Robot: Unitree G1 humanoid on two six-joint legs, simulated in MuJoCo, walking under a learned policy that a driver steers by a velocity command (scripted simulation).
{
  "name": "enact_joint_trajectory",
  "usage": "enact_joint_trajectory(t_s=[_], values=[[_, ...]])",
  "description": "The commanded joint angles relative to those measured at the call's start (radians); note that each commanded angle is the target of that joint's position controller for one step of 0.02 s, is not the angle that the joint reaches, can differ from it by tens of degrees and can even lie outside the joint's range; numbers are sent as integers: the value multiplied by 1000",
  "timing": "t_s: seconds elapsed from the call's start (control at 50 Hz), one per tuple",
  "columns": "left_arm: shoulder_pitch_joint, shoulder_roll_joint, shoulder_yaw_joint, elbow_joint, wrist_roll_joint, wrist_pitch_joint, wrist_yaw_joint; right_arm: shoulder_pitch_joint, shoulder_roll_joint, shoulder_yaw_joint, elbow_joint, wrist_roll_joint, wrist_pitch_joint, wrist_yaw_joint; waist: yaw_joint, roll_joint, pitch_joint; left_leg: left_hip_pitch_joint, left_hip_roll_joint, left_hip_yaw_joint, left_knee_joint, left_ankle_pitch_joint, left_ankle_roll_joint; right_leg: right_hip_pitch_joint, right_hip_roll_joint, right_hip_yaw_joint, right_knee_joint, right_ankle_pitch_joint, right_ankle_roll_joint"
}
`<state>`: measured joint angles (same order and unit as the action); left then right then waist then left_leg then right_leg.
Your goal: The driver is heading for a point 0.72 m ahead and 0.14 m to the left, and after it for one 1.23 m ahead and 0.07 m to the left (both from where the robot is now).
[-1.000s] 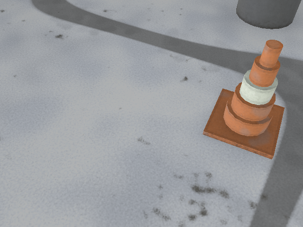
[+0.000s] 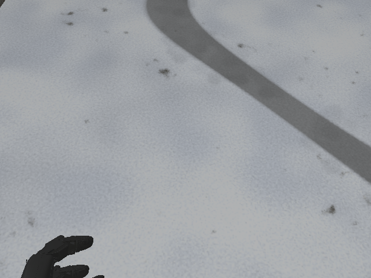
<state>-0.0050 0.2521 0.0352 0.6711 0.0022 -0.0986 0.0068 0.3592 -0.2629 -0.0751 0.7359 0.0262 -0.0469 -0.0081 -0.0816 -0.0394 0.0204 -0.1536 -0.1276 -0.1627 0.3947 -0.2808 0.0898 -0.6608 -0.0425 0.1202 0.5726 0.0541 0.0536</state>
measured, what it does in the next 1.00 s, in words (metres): walks ahead, turning left: right foot, then left foot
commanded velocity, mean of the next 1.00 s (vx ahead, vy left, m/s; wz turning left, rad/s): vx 0.50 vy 0.00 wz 0.54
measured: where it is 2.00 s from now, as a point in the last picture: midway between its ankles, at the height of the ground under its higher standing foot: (100, 136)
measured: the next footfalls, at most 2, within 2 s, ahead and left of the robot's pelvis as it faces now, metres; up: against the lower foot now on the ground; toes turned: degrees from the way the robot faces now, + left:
right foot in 0.10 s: +0.25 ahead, -0.14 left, +0.00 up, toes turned +9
left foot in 0.62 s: +0.46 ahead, +0.19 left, +0.00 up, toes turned +25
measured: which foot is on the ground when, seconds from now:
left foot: down 0.00-0.10, up 0.12-0.60, down 0.62-1.00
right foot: up 0.00-0.08, down 0.10-0.64, up 0.66-1.00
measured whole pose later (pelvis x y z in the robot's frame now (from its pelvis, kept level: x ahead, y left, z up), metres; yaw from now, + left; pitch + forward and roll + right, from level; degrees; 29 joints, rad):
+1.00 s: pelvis +0.52 +0.13 +0.00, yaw +32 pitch +2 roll +1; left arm 0.06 0.28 0.03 0.72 0.00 -0.09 -0.02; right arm 0.33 -0.27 -0.05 0.71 0.01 -0.06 0.00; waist -0.07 -0.05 0.02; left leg -0.10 -0.11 -0.10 0.34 -0.27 0.07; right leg -0.65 -0.08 0.05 0.62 0.08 0.04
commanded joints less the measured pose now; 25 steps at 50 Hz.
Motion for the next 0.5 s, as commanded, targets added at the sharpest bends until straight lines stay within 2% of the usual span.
enact_joint_trajectory(t_s=[0.02, 0.06, 0.08, 0.1, 0.12, 0.14, 0.16, 0.18, 0.2, 0.22, 0.26, 0.3, 0.34, 0.38, 0.44, 0.5], values=[[-91, 104, 34, -89, -10, -32, -17, 30, -144, -39, -48, 6, 0, -14, 10, 143, -55, 2, 235, -238, -24, 181, 116, 144, 55, -26, -78, -14, -16], [-28, 126, 51, -73, -14, -47, -27, 1, -145, -45, -63, 0, 8, -18, 49, 171, -65, 17, 238, -274, 47, 216, 100, 237, 62, -40, -114, -111, -50], [59, 141, 67, -59, -9, -53, -23, -15, -120, -36, -73, 0, 9, -15, 102, 169, -110, -21, 194, -251, 131, 288, 69, 391, 55, -54, -146, -113, -84], [218, 184, 83, -40, 9, -57, -18, -38, -70, -18, -97, -11, 4, -8, 179, 118, -231, -137, 143, -191, 364, 242, 31, 656, -71, 45, -108, -128, -150], [354, 268, 105, -15, 26, -45, -12, 105, -16, 3, -109, 6, -3, -9, 155, -169, -407, -473, 7, -56, 703, -122, -48, 1056, -315, 454, -127, -256, -328], [370, 219, 97, -4, -3, -38, -19, 142, -83, 0, -102, 14, -6, -12, 153, -257, -415, -635, 59, -46, 895, -307, -66, 1075, -402, 715, -216, -482, -366], [320, 140, 75, -22, -6, -28, -10, 56, -157, -20, -105, 12, -2, -13, 171, -131, -264, -689, 109, -42, 967, -210, -75, 944, -361, 586, -249, -547, -316], [270, 116, 64, -28, 0, -17, -4, -29, -166, -24, -123, -2, 4, -14, 164, -49, -160, -669, 145, 4, 963, -124, -80, 799, -316, 433, -260, -455, -273], [235, 100, 57, -20, 5, -10, -4, -82, -150, -25, -144, -15, 4, -11, 145, -21, -79, -649, 172, 15, 919, -72, -80, 670, -269, 328, -289, -341, -257], [225, 82, 49, -9, 6, -10, -4, -82, -128, -26, -147, -8, 7, -5, 119, -43, -40, -614, 199, 15, 885, -35, -71, 598, -229, 243, -320, -280, -243], [218, 74, 48, 15, 2, -16, -9, -61, -87, -19, -143, 4, 16, 3, 93, -69, -20, -571, 221, 38, 846, -16, -67, 528, -195, 139, -368, -208, -238], [226, 100, 57, 43, -2, -24, -12, -88, -68, -13, -151, -1, 24, 3, 87, -48, -6, -596, 234, 42, 793, 17, -74, 516, -203, 67, -395, -117, -250], [229, 135, 68, 62, 6, -26, -10, -133, -65, -8, -166, -11, 24, 4, 92, -28, -9, -617, 241, 49, 704, 88, -92, 536, -211, -6, -400, -4, -253], [231, 149, 70, 78, 3, -20, -6, -173, -60, -3, -168, -7, 19, 13, 104, -26, -12, -603, 242, 69, 590, 191, -94, 558, -195, -81, -400, 37, -236], [264, 172, 71, 102, -4, -9, 1, -284, -43, 8, -191, -5, 9, 33, 148, -19, 13, -561, 228, 122, 411, 309, -82, 585, -186, -163, -397, 35, -212], [309, 201, 76, 127, -16, 5, 1, -365, -43, 11, -225, 0, 7, 52, 174, -18, 39, -556, 215, 163, 307, 283, -61, 665, -216, -196, -382, 48, -200]])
